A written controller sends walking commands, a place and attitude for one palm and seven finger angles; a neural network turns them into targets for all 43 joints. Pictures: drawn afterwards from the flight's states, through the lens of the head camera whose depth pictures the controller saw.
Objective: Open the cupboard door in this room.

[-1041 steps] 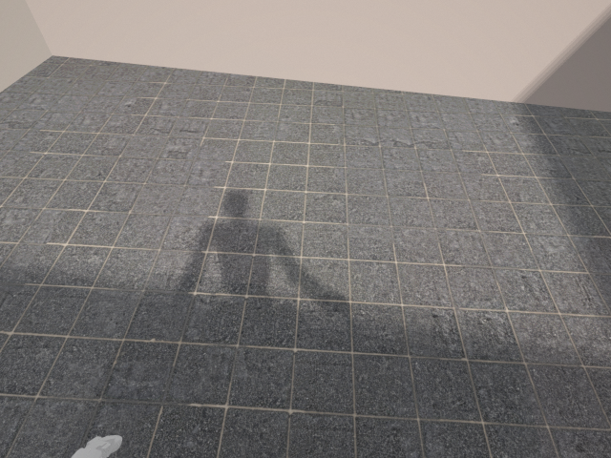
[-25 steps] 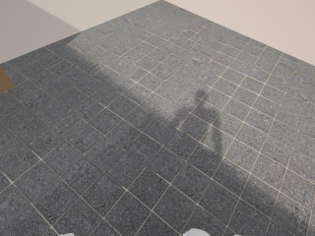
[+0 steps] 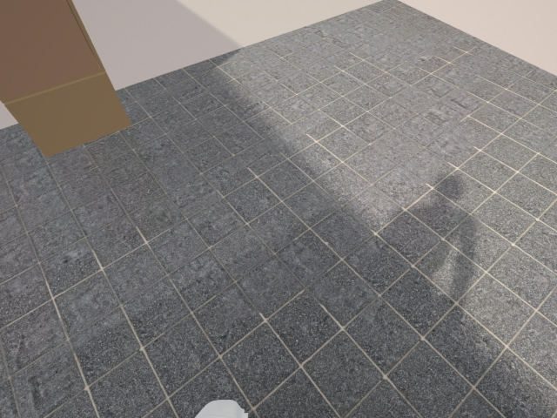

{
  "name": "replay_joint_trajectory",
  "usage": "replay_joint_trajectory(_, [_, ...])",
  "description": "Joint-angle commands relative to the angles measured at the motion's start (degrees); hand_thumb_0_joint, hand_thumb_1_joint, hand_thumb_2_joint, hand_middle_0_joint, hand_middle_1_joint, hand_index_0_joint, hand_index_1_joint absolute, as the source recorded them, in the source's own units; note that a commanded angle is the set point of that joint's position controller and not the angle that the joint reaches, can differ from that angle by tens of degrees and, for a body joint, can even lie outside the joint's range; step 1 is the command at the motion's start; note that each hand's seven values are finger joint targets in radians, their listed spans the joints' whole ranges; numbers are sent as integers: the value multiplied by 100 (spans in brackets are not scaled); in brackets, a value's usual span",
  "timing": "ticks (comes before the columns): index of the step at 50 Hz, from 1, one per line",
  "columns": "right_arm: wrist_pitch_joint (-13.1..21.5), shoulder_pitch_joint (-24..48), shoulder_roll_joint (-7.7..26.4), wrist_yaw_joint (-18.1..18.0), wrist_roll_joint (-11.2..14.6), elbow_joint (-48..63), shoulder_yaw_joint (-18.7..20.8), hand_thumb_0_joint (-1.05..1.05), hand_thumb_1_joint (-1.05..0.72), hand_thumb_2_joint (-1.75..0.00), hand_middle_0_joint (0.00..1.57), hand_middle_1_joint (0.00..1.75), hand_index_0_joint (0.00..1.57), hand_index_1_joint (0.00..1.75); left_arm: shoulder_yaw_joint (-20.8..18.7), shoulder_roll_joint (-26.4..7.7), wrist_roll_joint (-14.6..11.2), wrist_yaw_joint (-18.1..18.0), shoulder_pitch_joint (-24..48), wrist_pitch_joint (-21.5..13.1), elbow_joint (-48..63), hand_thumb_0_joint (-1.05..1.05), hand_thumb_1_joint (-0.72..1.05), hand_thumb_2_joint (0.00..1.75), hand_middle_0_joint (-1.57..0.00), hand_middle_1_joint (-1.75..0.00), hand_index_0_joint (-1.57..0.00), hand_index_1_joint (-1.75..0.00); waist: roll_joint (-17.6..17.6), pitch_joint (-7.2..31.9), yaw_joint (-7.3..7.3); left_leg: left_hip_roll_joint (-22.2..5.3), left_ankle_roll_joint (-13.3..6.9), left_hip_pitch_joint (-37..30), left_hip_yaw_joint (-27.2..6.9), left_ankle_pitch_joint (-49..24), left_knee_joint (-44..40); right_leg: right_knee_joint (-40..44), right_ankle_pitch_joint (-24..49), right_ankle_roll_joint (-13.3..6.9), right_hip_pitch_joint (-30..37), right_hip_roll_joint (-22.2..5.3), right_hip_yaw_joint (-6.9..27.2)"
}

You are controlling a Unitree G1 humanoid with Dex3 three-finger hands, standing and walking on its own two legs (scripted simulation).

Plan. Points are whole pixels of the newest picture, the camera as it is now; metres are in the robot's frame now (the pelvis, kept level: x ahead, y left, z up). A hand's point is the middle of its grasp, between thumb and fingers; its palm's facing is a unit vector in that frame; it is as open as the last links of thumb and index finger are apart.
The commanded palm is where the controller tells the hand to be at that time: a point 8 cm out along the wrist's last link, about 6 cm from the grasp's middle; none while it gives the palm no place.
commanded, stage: turn or walk to find it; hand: left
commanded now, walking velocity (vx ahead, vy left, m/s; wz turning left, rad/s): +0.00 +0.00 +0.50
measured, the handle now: out of the picture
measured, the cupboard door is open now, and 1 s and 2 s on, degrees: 0 0 0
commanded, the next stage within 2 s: none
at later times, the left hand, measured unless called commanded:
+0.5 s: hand out of the picture +0.04 +0.25 -0.16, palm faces +0.25 -0.93 -0.26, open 7.4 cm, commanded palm none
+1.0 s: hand out of the picture -0.08 +0.13 -0.16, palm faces +0.58 -0.79 -0.21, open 7.4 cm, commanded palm none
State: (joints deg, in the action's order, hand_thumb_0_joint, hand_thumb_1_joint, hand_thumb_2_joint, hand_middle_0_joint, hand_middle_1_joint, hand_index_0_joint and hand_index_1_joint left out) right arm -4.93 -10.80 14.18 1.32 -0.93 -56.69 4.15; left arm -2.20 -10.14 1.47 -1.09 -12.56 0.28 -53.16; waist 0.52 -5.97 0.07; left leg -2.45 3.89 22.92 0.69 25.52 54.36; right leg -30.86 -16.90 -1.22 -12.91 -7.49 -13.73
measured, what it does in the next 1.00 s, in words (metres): steps on the spot, turning left: left foot, then right foot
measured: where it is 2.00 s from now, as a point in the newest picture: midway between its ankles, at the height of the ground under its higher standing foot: (211, 337)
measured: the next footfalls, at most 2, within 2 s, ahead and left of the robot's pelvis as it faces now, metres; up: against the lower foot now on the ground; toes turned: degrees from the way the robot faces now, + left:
left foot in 0.12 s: +0.02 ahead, +0.15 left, +0.00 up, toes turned +9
right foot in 0.56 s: +0.06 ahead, -0.10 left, +0.00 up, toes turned +11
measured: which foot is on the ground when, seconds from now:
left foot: up 0.00-0.10, down 0.12-0.56, up 0.58-1.00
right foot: down 0.00-0.12, up 0.14-0.54, down 0.56-1.00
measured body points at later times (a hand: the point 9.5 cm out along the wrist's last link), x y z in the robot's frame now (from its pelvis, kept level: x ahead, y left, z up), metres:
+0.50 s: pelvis -0.01 +0.02 +0.00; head +0.02 +0.02 +0.45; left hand +0.03 +0.29 -0.14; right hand +0.11 -0.20 -0.15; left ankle -0.02 +0.14 -0.74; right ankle +0.02 -0.12 -0.70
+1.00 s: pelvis +0.09 +0.04 +0.00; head +0.13 +0.05 +0.45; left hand -0.11 +0.17 -0.14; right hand +0.28 -0.12 -0.16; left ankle +0.10 +0.22 -0.69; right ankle +0.02 -0.10 -0.74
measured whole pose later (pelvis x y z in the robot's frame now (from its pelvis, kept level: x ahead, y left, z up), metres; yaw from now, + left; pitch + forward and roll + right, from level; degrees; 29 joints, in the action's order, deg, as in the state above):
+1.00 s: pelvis +0.09 +0.04 +0.00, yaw +30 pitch +0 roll +1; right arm -2.8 -7.9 12.6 3.2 -1.7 -57.5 3.2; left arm -1.8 -7.1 1.8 -1.1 -27.7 -4.1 -62.5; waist 1.0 -5.2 3.3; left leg -5.4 0.3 33.0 4.4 12.0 48.7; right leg -19.9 -21.9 2.4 3.2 -6.2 -18.6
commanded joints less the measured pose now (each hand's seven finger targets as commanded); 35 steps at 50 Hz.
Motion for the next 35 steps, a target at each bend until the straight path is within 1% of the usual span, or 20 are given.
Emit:
replay_joint_trajectory(1, [282, 448, 221, -34, 48, 612, -3, 0, -90, -90, 20, 30, 20, 30, -390, -1456, 30, -57, -385, -36, 193, 0, 90, 90, -20, -30, -20, -30, -1231, 812, 288, 63, -89, -12, 359, 141, -1094, 674, 2786, -661, 934, -1475, 991])
replay_joint_trajectory(4, [354, 40, 321, -45, 35, 520, 13, 0, -90, -90, 20, 30, 20, 30, -405, -1430, -20, -34, -215, 11, 132, 0, 90, 90, -20, -30, -20, -30, -1000, 972, 6, 55, -186, -992, 491, -928, -2578, 9, 2336, -256, 544, -1336, 581])
replay_joint_trajectory(5, [411, -167, 604, -36, 20, 482, 73, 0, -90, -90, 20, 30, 20, 30, -378, -1300, -74, -12, -251, 55, 183, 0, 90, 90, -20, -30, -20, -30, -254, 1073, -138, -214, -332, -1846, 87, -1722, -3183, -714, 1641, 53, -225, -1092, 358])
replay_joint_trajectory(6, [454, -393, 1183, -59, -30, 501, 223, 0, -90, -90, 20, 30, 20, 30, -317, -926, -102, 30, -251, 85, 372, 0, 90, 90, -20, -30, -20, -30, 1414, 1105, -266, -1612, -958, -2595, -1797, -3548, -3393, -1885, -836, 515, -1700, -285, 102])
replay_joint_trajectory(7, [394, -726, 1476, -86, -15, 393, 269, 0, -90, -90, 20, 30, 20, 30, -203, -825, -53, 20, 189, 115, 573, 0, 90, 90, -20, -30, -20, -30, 1530, 963, -457, -2203, -1489, -2294, -2108, -4415, -3471, -2696, -2173, 543, -1971, -39, 499])
replay_joint_trajectory(8, [422, -710, 1353, -162, -24, 319, 256, 0, -90, -90, 20, 30, 20, 30, -219, -803, -50, -37, 419, 188, 533, 0, 90, 90, -20, -30, -20, -30, 1754, 1023, -464, -2004, -1471, -2111, -2084, -4255, -3494, -3099, -2010, 548, -2057, -44, 1002])
replay_joint_trajectory(9, [402, -445, 1208, -212, -24, 391, 213, 0, -90, -90, 20, 30, 20, 30, -243, -896, -72, -17, 590, 193, 493, 0, 90, 90, -20, -30, -20, -30, 1555, 724, -391, -1788, -1454, -1728, -1964, -3737, -3518, -3360, -1652, 538, -2093, -38, 1146])
replay_joint_trajectory(11, [429, 130, 956, -226, -37, 560, 110, 0, -90, -90, 20, 30, 20, 30, -279, -918, -64, 63, 314, 174, 286, 0, 90, 90, -20, -30, -20, -30, 960, 570, -82, -1265, -1281, -1537, -1383, -3475, -3496, -3465, -895, 567, -1968, 20, 1186])
replay_joint_trajectory(13, [467, 135, 913, -217, -11, 603, 100, 0, -90, -90, 20, 30, 20, 30, -267, -914, -62, 76, 151, 167, 208, 0, 90, 90, -20, -30, -20, -30, 757, 724, -38, -1080, -1214, -1670, -1180, -3569, -3510, -3398, -609, 608, -1885, 77, 1199])
replay_joint_trajectory(19, [428, -103, 933, -188, -31, 596, 178, 0, -90, -90, 20, 30, 20, 30, -221, -857, -79, 34, 441, 162, 402, 0, 90, 90, -20, -30, -20, -30, 746, 686, -172, -1117, -1378, -1675, -1577, -3319, -3497, -2558, -778, 661, -1712, 218, 1255])
replay_joint_trajectory(23, [412, -129, 975, -155, -84, 619, 214, 0, -90, -90, 20, 30, 20, 30, -192, -736, -71, 119, 461, 73, 499, 0, 90, 90, -20, -30, -20, -30, 985, 786, -197, -956, -1323, -1320, -2000, -1433, -3586, -1307, -953, 580, -1031, 452, 1044])
replay_joint_trajectory(25, [408, 8, 949, -147, -82, 645, 219, 0, -90, -90, 20, 30, 20, 30, -204, -769, -56, 177, 136, 15, 413, 0, 90, 90, -20, -30, -20, -30, 1028, 668, -34, -815, -1243, -678, -2155, -463, -3517, -556, -764, 517, -259, 626, 885])
replay_joint_trajectory(26, [402, 153, 910, -149, -69, 683, 222, 0, -90, -90, 20, 30, 20, 30, -232, -799, -49, 198, -292, -31, 291, 0, 90, 90, -20, -30, -20, -30, 833, 719, 196, -620, -1117, -193, -2070, 41, -3228, 62, -423, 484, 475, 687, 789])
replay_joint_trajectory(27, [411, 275, 708, -152, -40, 737, 199, 0, -90, -90, 20, 30, 20, 30, -306, -987, -12, 185, -819, -94, 135, 0, 90, 90, -20, -30, -20, -30, 250, 719, 463, -193, -864, 779, -1758, 647, -2469, 792, -422, 390, 1534, 399, 1058])
replay_joint_trajectory(28, [441, 227, 219, -131, 27, 895, 84, 0, -90, -90, 20, 30, 20, 30, -413, -1517, 92, 106, -1306, -145, 82, 0, 90, 90, -20, -30, -20, -30, -1571, 768, 666, 586, -464, 2157, -692, 1088, -623, 1787, -2041, -78, 2333, -1229, 2957])
replay_joint_trajectory(29, [466, 681, 368, -86, -40, 1090, 92, 0, -90, -90, 20, 30, 20, 30, -362, -1656, -18, 47, -1235, -116, 150, 0, 90, 90, -20, -30, -20, -30, -1483, 239, 718, 414, -371, 2474, -501, 962, 420, 2449, -2730, -473, 1499, -2212, 4068])
replay_joint_trajectory(30, [414, 700, 540, -33, -80, 1064, 163, 0, -90, -90, 20, 30, 20, 30, -409, -1657, -43, 9, -981, -190, 223, 0, 90, 90, -20, -30, -20, -30, -1348, 33, 533, 151, -401, 2287, -750, 462, 1074, 2713, -3273, -544, 695, -2244, 4393])
replay_joint_trajectory(31, [387, 618, 558, 23, -98, 933, 195, 0, -90, -90, 20, 30, 20, 30, -360, -1443, -36, 9, -626, -245, 245, 0, 90, 90, -20, -30, -20, -30, -1003, -290, 307, 17, -397, 2210, -746, -23, 1445, 2754, -3196, -443, 214, -2065, 3986])
replay_joint_trajectory(33, [331, 83, 371, 107, -126, 604, 186, 0, -90, -90, 20, 30, 20, 30, -230, -1001, -49, 22, -141, -359, 260, 0, 90, 90, -20, -30, -20, -30, -605, -281, -73, -80, -266, 1854, -509, -979, 1681, 2426, -1550, -121, 96, -1361, 2272])
replay_joint_trajectory(35, [328, -189, 216, 134, -104, 437, 162, 0, -90, -90, 20, 30, 20, 30, -192, -783, -43, 10, -366, -431, 113, 0, 90, 90, -20, -30, -20, -30, -838, -91, -73, -107, -178, 1764, -314, -1367, 1688, 2253, -412, -46, 449, -1046, 1434])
